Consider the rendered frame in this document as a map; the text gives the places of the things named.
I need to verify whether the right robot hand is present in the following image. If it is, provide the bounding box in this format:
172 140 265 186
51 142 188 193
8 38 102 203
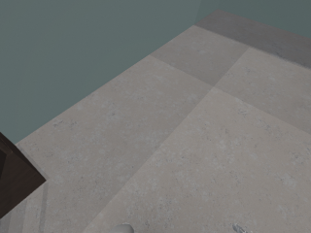
232 222 253 233

